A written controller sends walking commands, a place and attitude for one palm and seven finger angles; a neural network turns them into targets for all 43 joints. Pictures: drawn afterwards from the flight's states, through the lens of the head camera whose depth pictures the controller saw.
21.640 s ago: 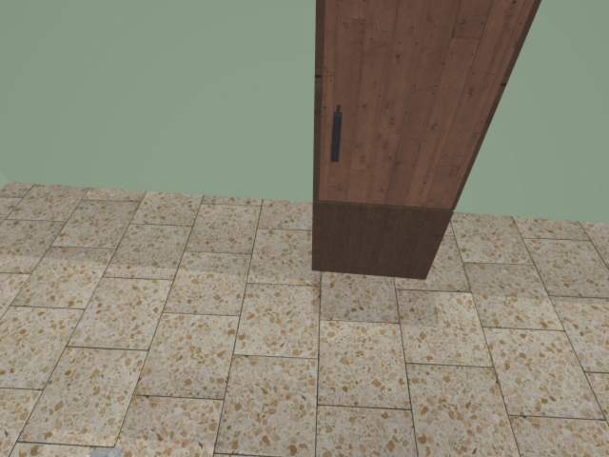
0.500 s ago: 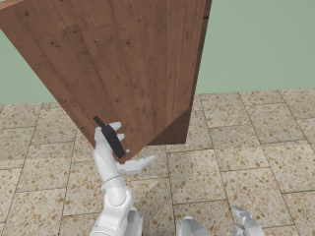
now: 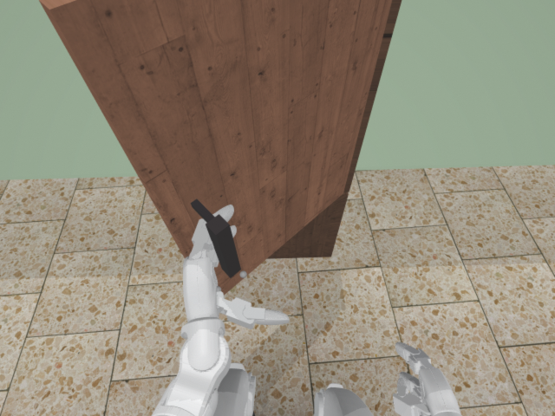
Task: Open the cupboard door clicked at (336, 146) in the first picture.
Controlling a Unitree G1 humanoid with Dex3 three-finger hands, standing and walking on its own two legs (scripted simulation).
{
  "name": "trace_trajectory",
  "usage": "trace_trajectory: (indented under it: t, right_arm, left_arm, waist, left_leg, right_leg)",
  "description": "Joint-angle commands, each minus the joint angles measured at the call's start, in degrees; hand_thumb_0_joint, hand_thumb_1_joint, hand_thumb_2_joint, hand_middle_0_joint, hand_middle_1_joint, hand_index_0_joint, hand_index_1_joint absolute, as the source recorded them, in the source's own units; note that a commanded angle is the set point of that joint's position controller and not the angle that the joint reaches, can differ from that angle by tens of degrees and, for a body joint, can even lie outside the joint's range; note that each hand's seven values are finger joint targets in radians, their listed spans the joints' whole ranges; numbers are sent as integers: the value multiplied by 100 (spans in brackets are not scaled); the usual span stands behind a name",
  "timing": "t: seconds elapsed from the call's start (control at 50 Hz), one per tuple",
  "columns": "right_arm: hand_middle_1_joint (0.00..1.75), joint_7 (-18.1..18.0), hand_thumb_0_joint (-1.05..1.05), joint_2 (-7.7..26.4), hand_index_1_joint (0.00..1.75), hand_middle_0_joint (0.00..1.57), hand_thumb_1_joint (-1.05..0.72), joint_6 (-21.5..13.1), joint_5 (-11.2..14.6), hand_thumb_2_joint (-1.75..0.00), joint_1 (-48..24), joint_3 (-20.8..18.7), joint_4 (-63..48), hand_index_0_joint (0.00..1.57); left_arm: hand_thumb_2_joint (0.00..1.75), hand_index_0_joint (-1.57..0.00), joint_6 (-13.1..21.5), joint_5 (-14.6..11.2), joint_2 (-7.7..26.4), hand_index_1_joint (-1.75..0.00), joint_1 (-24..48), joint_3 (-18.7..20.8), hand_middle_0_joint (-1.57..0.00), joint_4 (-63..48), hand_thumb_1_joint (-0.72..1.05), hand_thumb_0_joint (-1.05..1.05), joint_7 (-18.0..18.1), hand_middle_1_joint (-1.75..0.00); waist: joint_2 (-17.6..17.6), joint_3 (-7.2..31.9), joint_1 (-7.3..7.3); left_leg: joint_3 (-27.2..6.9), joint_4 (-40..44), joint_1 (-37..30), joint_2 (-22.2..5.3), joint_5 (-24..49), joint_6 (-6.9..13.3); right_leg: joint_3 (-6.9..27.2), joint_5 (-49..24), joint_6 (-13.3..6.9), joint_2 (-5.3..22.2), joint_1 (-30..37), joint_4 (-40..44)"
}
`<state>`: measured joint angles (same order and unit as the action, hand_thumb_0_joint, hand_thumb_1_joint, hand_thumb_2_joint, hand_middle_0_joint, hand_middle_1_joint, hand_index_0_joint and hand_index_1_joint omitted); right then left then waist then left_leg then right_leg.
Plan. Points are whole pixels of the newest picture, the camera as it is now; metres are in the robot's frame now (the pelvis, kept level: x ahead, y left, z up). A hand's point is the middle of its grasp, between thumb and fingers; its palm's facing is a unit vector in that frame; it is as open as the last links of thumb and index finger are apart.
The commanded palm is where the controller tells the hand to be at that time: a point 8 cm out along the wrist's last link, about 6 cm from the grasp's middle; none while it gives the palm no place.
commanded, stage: slide the hand sideways off the handle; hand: left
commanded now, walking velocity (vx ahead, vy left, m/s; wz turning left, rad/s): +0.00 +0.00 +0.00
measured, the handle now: (216, 240) +0.36 +0.11 +0.04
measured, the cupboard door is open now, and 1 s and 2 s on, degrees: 42 43 43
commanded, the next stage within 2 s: draw the hand back to the body in 1.10 s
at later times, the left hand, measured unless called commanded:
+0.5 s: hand (234, 305) +0.27 +0.08 +0.02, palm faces -0.01 -1.00 +0.00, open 16.2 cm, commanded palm +0.24 +0.14 +0.02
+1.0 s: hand (189, 336) +0.23 +0.13 +0.02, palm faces +0.08 -1.00 -0.03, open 16.1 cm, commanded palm +0.19 +0.19 +0.02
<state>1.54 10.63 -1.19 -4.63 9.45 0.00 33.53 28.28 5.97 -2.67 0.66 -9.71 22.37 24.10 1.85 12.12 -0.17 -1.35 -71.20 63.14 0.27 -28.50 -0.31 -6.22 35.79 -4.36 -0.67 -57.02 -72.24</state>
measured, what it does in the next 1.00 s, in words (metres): stands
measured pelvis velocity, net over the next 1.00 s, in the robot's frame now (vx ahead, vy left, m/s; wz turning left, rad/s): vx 0.01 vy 0.00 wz -0.02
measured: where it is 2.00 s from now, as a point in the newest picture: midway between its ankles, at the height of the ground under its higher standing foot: outside the picture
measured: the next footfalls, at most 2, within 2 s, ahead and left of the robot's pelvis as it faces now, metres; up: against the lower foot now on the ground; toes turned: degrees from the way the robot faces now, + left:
none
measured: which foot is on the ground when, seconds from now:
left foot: down 0.00-1.00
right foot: down 0.00-1.00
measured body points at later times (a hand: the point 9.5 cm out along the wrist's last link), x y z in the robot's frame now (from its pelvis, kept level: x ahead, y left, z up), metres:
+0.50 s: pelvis +0.00 +0.02 -0.01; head +0.08 +0.01 +0.44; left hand +0.26 +0.13 +0.02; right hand +0.17 -0.20 -0.11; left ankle +0.05 +0.12 -0.63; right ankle -0.01 -0.08 -0.63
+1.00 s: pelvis +0.01 +0.00 -0.02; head +0.10 -0.01 +0.43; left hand +0.22 +0.18 +0.02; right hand +0.20 -0.23 -0.11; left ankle +0.05 +0.12 -0.63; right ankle -0.01 -0.08 -0.63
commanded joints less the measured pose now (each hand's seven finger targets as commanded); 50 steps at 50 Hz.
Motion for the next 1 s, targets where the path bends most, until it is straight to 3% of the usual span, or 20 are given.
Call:
trace_trajectory:
  t: [0.0,0.04,0.08,0.12,0.14,0.18,0.22,0.24,0.28,0.34,0.38,0.4,0.42,0.44,0.48,0.56,0.72,0.92,0.98]
  right_arm:
    - [30,-68,0,733,30,20,-90,-181,234,-90,-1,-255,-943,20]
    - [30,-73,0,754,30,20,-90,-190,324,-90,-49,-238,-1049,20]
    - [30,-40,0,773,30,20,-90,-134,340,-90,-70,-223,-1149,20]
    - [30,-6,0,780,30,20,-90,-65,311,-90,-26,-232,-1194,20]
    - [30,7,0,805,30,20,-90,-52,285,-90,-25,-255,-1232,20]
    - [30,59,0,768,30,20,-90,1,278,-90,-9,-254,-1276,20]
    - [30,71,0,756,30,20,-90,58,266,-90,-12,-234,-1329,20]
    - [30,64,0,773,30,20,-90,74,262,-90,-12,-246,-1352,20]
    - [30,67,0,729,30,20,-90,112,266,-90,-26,-229,-1391,20]
    - [30,57,0,732,30,20,-90,138,270,-90,-43,-206,-1446,20]
    - [30,30,0,722,30,20,-90,122,268,-90,-91,-197,-1432,20]
    - [30,12,0,718,30,20,-90,109,268,-90,-64,-194,-1403,20]
    - [30,-4,0,720,30,20,-90,99,266,-90,-56,-197,-1415,20]
    - [30,-20,0,734,30,20,-90,92,271,-90,-31,-199,-1418,20]
    - [30,-35,0,721,30,20,-90,73,284,-90,-64,-196,-1416,20]
    - [30,-51,0,706,30,20,-90,42,304,-90,-88,-195,-1475,20]
    - [30,-130,0,664,30,20,-90,-37,321,-90,-41,-208,-1516,20]
    - [30,-307,0,658,30,20,-90,-228,367,-90,-109,-258,-1406,20]
    - [30,-357,0,673,30,20,-90,-289,390,-90,-128,-272,-1398,20]
  left_arm:
    - [30,-15,798,-412,-138,-30,1294,-884,-15,-1522,-50,0,-1790,-30]
    - [30,-15,658,-862,-259,-30,1211,-696,-15,-1632,-50,0,-1795,-30]
    - [30,-15,475,-978,-251,-30,816,-526,-15,-1569,-50,0,-1585,-30]
    - [30,-15,395,-820,-97,-30,676,-378,-15,-1608,-50,0,-1319,-30]
    - [30,-15,392,-649,85,-30,519,-253,-15,-1649,-50,0,-1192,-30]
    - [30,-15,376,-457,-51,-30,253,-391,-15,-1743,-50,0,-1049,-30]
    - [30,-15,353,-428,49,-30,83,-318,-15,-1820,-50,0,-976,-30]
    - [30,-15,367,-362,246,-30,-41,-142,-15,-1857,-50,0,-940,-30]
    - [30,-15,386,-365,209,-30,-300,-149,-15,-2004,-50,0,-938,-30]
    - [30,-15,404,-354,209,-30,-405,-222,-15,-2180,-50,0,-959,-30]
    - [30,-15,473,-363,242,-30,-329,-234,-15,-2339,-50,0,-985,-30]
    - [30,-15,495,-387,290,-30,-376,-189,-15,-2292,-50,0,-1012,-30]
    - [30,-15,524,-425,410,-30,-557,-40,-15,-2346,-50,0,-1037,-30]
    - [30,-15,551,-446,407,-30,-571,-75,-15,-2449,-50,0,-1085,-30]
    - [30,-15,577,-582,443,-30,-910,33,-15,-2483,-50,0,-1194,-30]
    - [30,-15,553,-692,462,-30,-1182,21,-15,-2732,-50,0,-1361,-30]
    - [30,-15,576,-916,860,-30,-2148,488,-15,-2989,-50,0,-1706,-30]
    - [30,-15,741,-1434,1307,-30,-2673,1159,-15,-3273,-50,0,-2401,-30]
    - [30,-15,775,-1547,1342,-30,-2699,1144,-15,-3506,-50,0,-2672,-30]
  waist:
    - [-234,1639,-400]
    - [-178,1581,-292]
    - [-258,1499,-183]
    - [-538,1506,-153]
    - [-487,1661,-67]
    - [-344,1673,-53]
    - [-571,1504,-54]
    - [-490,1566,36]
    - [-447,1594,66]
    - [-469,1369,-19]
    - [-296,1350,-23]
    - [-414,1281,-54]
    - [-405,1329,12]
    - [-338,1407,-38]
    - [-334,1436,42]
    - [-267,1416,27]
    - [-527,1348,53]
    - [-433,1357,27]
    - [-272,1437,11]
  left_leg:
    - [-143,462,-1780,59,940,237]
    - [-205,619,-1926,31,882,197]
    - [-226,714,-1905,26,858,171]
    - [-216,712,-1758,32,864,180]
    - [-247,692,-1767,21,988,169]
    - [-206,703,-1884,18,1072,148]
    - [-168,717,-1684,32,915,163]
    - [-191,729,-1650,25,964,145]
    - [-143,741,-1701,25,1006,134]
    - [-175,766,-1637,4,876,137]
    - [-173,741,-1625,14,721,133]
    - [-170,714,-1583,26,728,145]
    - [-165,711,-1561,27,787,140]
    - [-185,690,-1640,10,865,140]
    - [-166,692,-1631,23,934,129]
    - [-139,642,-1608,34,1047,144]
    - [-61,439,-1229,71,1123,150]
    - [-46,41,-703,51,1047,125]
    - [-62,-20,-674,33,1082,137]
  right_leg:
    - [635,-1950,233,70,376,1234]
    - [497,-1607,198,6,277,1234]
    - [406,-1485,207,-20,251,1209]
    - [397,-1475,224,-23,344,1165]
    - [381,-1521,200,-29,333,1042]
    - [364,-1606,199,-24,267,1014]
    - [407,-1531,207,-29,401,1094]
    - [407,-1518,178,-36,444,1027]
    - [415,-1608,182,-40,498,1028]
    - [406,-1463,188,-54,387,1035]
    - [410,-1303,194,-46,280,1028]
    - [432,-1348,204,-50,311,1071]
    - [440,-1399,195,-62,388,1051]
    - [429,-1454,199,-69,332,1006]
    - [428,-1560,198,-74,428,1000]
    - [439,-1742,216,-73,466,973]
    - [627,-2264,293,-43,833,1001]
    - [980,-2599,426,69,995,988]
    - [1030,-2592,432,85,990,951]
